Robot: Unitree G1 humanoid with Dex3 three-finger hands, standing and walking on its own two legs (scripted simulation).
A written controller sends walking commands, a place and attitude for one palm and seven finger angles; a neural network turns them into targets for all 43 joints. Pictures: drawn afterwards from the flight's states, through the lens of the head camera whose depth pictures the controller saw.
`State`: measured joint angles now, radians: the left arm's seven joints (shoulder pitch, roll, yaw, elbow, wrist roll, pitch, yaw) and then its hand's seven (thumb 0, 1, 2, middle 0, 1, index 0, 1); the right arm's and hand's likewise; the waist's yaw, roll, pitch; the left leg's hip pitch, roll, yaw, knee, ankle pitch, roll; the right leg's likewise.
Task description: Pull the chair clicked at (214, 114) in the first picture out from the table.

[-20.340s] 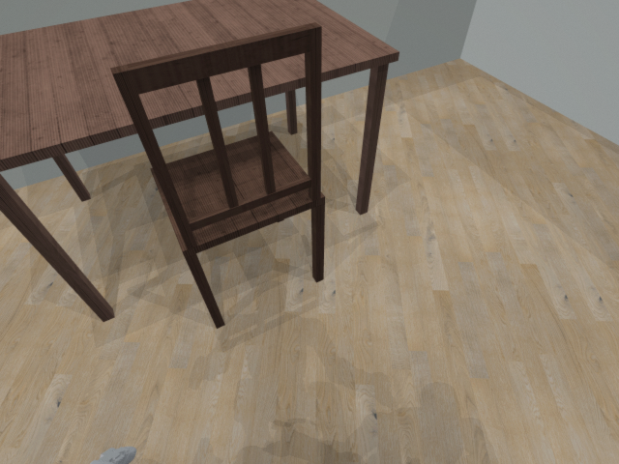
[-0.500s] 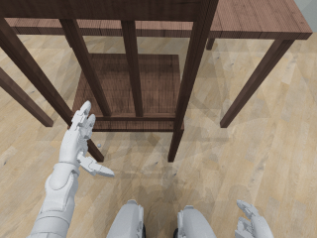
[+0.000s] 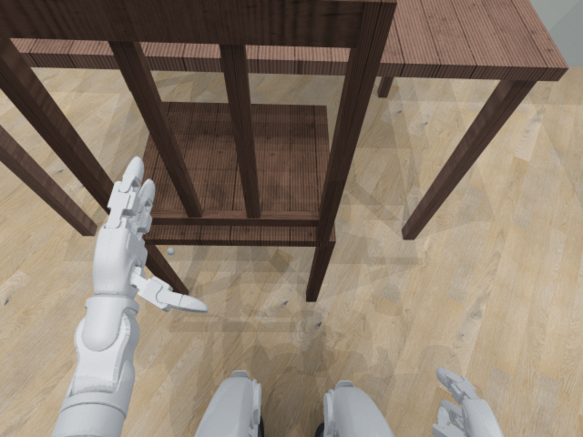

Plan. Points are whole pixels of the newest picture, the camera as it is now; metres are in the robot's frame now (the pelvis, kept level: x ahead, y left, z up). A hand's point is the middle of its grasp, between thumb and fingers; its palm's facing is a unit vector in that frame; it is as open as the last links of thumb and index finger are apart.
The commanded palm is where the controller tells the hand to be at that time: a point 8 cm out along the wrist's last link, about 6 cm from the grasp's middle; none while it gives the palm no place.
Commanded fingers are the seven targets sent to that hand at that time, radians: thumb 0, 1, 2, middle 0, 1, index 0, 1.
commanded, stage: aim the fingers beside a spindle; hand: left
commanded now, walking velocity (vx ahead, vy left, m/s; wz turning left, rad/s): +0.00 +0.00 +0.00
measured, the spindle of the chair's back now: (169, 151) +0.49 +0.19 +0.05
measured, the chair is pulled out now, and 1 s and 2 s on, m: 0.00 0.00 0.00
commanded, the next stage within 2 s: push the fingers through the gap in 0.04 s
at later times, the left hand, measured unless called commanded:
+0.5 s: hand (174, 243) +0.37 +0.18 +0.00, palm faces -0.04 -1.00 -0.04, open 17.0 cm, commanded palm +0.35 +0.23 +0.01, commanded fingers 0.00 -0.50 0.30 -0.06 -0.08 -0.06 -0.08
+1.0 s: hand (178, 210) +0.42 +0.18 +0.01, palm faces +0.02 -1.00 -0.03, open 16.9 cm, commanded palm +0.39 +0.22 +0.01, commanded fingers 0.00 -0.50 0.30 -0.06 -0.08 -0.06 -0.08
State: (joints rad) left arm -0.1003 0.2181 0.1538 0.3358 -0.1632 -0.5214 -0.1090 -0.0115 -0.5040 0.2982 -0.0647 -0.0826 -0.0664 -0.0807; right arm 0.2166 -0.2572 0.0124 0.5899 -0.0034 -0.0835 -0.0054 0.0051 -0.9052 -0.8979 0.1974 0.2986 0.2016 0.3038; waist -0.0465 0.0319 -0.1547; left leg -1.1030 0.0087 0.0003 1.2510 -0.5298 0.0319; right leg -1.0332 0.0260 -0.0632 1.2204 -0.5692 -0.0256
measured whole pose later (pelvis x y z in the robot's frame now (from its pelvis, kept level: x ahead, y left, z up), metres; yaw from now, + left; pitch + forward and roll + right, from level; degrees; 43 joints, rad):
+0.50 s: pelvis +0.00 +0.00 -0.01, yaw +0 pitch +23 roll -3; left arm -0.27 0.28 0.19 0.53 -0.20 -0.41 -0.20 -0.01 -0.50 0.30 -0.06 -0.08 -0.06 -0.08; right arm 0.20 -0.26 0.02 0.59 0.01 -0.06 0.00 0.01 -0.91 -0.90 0.20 0.30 0.20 0.30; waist -0.06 0.05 -0.15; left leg -1.17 0.01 -0.01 1.31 -0.54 0.04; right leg -1.10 0.03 -0.07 1.26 -0.58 -0.02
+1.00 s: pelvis -0.01 +0.01 -0.01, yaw -1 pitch +24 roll -4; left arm -0.47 0.27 0.24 0.73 -0.13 -0.49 -0.12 -0.01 -0.51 0.30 -0.06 -0.08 -0.06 -0.08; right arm 0.24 -0.26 0.02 0.63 -0.01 -0.04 0.00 0.00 -0.90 -0.90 0.20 0.30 0.20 0.30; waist -0.09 0.04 -0.15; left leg -1.19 0.01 0.00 1.29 -0.53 0.05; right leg -1.11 0.03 -0.06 1.24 -0.56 -0.01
